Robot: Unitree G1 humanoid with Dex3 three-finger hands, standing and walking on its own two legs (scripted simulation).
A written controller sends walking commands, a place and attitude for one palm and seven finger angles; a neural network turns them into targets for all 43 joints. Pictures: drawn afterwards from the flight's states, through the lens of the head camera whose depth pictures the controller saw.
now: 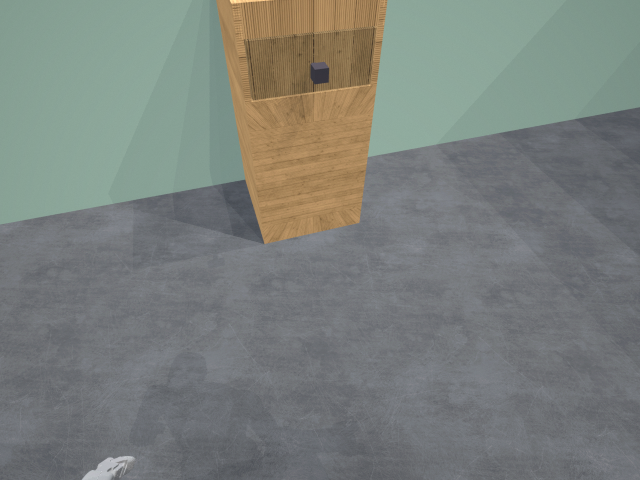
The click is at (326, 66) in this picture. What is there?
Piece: drawer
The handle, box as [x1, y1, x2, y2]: [310, 62, 328, 83]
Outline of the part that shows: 310,63 311,78 314,83 328,82 328,67 324,62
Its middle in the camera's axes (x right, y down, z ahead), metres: -0.01 -0.50 +1.14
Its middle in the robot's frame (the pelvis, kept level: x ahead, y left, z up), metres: +1.18 +0.07 -0.03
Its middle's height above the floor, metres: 0.74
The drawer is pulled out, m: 0.00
